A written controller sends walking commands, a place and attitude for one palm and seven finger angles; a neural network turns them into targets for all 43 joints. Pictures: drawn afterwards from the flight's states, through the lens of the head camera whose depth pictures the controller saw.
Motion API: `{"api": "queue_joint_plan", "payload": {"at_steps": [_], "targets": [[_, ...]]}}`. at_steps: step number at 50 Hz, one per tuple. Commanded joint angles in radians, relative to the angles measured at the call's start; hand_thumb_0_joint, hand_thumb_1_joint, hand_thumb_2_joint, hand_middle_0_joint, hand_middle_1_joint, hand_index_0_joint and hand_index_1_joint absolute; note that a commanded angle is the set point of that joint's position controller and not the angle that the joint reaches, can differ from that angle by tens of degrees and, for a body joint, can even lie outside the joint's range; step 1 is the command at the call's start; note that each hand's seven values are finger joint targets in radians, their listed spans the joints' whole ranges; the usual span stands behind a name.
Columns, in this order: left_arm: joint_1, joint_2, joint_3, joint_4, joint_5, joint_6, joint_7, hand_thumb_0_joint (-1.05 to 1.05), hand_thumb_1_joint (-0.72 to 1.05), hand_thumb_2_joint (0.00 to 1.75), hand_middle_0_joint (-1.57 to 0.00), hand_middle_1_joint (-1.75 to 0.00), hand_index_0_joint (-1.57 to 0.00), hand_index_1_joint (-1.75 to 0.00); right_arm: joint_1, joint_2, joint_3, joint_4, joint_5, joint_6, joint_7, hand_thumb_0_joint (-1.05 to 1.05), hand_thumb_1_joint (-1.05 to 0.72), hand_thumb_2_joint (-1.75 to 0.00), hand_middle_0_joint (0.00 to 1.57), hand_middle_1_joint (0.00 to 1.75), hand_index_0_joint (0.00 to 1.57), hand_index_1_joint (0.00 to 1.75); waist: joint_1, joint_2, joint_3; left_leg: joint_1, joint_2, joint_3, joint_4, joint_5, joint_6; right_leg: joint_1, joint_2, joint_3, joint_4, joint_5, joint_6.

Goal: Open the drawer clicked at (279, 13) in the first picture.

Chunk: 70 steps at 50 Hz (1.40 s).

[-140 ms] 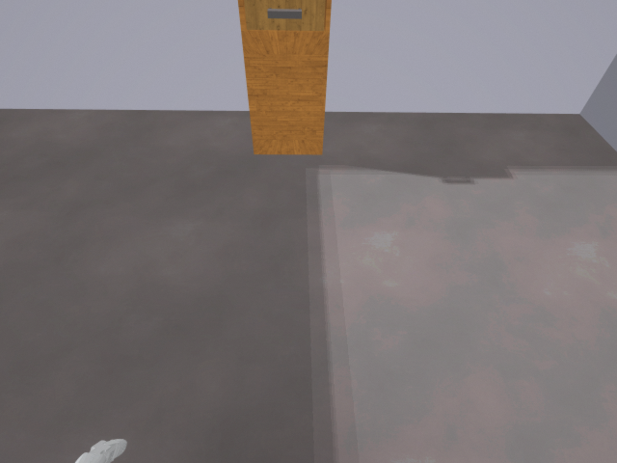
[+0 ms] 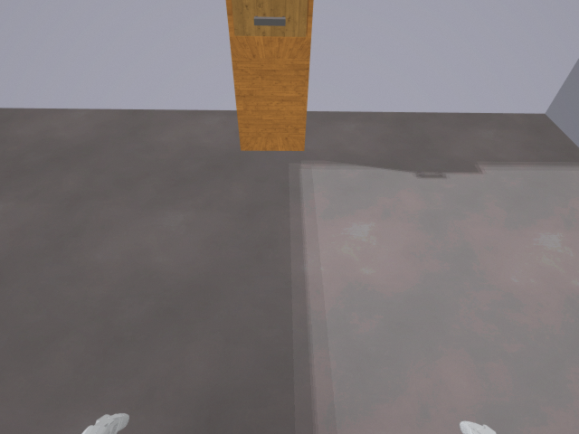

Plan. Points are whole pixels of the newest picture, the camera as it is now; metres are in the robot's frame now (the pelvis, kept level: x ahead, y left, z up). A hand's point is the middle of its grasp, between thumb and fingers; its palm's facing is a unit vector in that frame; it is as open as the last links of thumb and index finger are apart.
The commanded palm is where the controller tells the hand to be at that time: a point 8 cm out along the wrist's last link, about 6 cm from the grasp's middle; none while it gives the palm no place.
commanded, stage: stand and wait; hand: left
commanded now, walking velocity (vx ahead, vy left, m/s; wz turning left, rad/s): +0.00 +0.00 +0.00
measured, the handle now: (269, 19) +1.73 +0.19 -0.04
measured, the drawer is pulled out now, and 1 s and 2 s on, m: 0.00 0.00 0.00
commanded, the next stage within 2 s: look at it before walking up in 0.68 s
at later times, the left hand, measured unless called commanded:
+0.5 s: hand out of the picture +0.05 +0.24 -0.15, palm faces -0.03 -0.94 -0.34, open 7.4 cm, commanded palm none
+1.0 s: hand out of the picture +0.06 +0.23 -0.15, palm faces -0.04 -0.94 -0.33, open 7.4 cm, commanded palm none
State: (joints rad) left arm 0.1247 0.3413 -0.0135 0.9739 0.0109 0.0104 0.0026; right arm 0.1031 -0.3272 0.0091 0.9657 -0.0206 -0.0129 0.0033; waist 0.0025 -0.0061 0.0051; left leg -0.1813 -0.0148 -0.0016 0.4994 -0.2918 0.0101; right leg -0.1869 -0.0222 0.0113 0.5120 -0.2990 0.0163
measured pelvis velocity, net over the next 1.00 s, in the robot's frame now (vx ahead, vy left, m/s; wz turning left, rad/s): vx -0.02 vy -0.01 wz -0.01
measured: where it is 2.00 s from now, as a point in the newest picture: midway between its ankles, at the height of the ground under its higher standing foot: outside the picture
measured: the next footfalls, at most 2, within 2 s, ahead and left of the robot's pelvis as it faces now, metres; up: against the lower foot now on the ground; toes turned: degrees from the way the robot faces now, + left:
none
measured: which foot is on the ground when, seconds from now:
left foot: down 0.00-1.00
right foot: down 0.00-1.00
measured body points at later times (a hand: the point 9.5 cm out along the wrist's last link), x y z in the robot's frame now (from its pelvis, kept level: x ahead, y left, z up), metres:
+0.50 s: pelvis -0.02 -0.01 +0.01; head -0.01 -0.01 +0.46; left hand +0.06 +0.29 -0.13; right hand +0.06 -0.31 -0.12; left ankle -0.01 +0.11 -0.74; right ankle -0.01 -0.13 -0.74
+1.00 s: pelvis -0.02 -0.01 +0.01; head -0.02 -0.01 +0.46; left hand +0.06 +0.28 -0.13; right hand +0.05 -0.31 -0.12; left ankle -0.01 +0.11 -0.74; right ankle -0.01 -0.13 -0.74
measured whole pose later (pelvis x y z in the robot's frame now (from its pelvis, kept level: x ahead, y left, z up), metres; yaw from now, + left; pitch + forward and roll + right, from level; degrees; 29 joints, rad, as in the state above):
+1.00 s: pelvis -0.02 -0.01 +0.01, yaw +0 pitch -2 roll +0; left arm 0.14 0.34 -0.01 1.08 0.01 0.00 0.00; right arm 0.13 -0.34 0.01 1.10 -0.01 -0.01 0.01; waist 0.00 -0.01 0.03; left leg -0.15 0.01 0.00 0.39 -0.20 -0.01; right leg -0.16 0.00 0.01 0.41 -0.21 0.00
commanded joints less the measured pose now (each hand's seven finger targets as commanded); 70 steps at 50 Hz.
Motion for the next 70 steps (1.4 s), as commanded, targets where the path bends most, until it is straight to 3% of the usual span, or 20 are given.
{"api": "queue_joint_plan", "payload": {"at_steps": [1,11,20,43,70], "targets": [[-0.042,0.203,0.050,-0.063,0.000,-0.030,0.011,0.00,0.90,0.90,-0.20,-0.30,-0.20,-0.30,-0.052,-0.208,-0.056,-0.052,0.004,-0.022,-0.019,0.00,-0.90,-0.90,0.20,0.30,0.20,0.30,-0.004,-0.007,-0.055,0.011,0.115,-0.089,-0.094,0.270,0.036,0.016,-0.088,0.073,-0.085,0.246,-0.050],[-0.032,0.202,0.050,-0.026,-0.002,-0.033,0.010,0.00,0.90,0.90,-0.20,-0.30,-0.20,-0.30,-0.057,-0.205,-0.053,-0.012,0.006,-0.020,-0.018,0.00,-0.90,-0.90,0.20,0.30,0.20,0.30,-0.004,0.004,-0.065,0.035,0.117,-0.087,-0.114,0.239,0.028,0.029,-0.098,0.088,-0.123,0.242,-0.052],[-0.028,0.207,0.047,0.009,-0.002,-0.033,0.007,0.00,0.90,0.90,-0.20,-0.30,-0.20,-0.30,-0.044,-0.212,-0.047,0.030,0.009,-0.018,-0.017,0.00,-0.90,-0.90,0.20,0.30,0.20,0.30,-0.003,0.006,-0.033,0.019,0.119,-0.095,-0.144,0.174,0.023,0.021,-0.098,0.104,-0.163,0.164,-0.054],[-0.030,0.204,0.045,0.042,0.001,-0.034,0.007,0.00,0.90,0.90,-0.20,-0.30,-0.20,-0.30,-0.026,-0.214,-0.045,0.075,0.012,-0.017,-0.013,0.00,-0.90,-0.90,0.20,0.30,0.20,0.30,0.000,-0.004,-0.007,0.018,0.127,-0.101,-0.179,0.137,0.019,0.002,-0.094,0.111,-0.199,0.101,-0.048],[-0.020,0.204,0.045,0.052,0.000,-0.037,0.008,0.00,0.90,0.90,-0.20,-0.30,-0.20,-0.30,-0.034,-0.216,-0.042,0.082,0.014,-0.022,-0.017,0.00,-0.90,-0.90,0.20,0.30,0.20,0.30,0.000,0.011,-0.053,0.067,0.139,-0.092,-0.178,0.254,0.017,0.055,-0.096,0.098,-0.179,0.260,-0.047]]}}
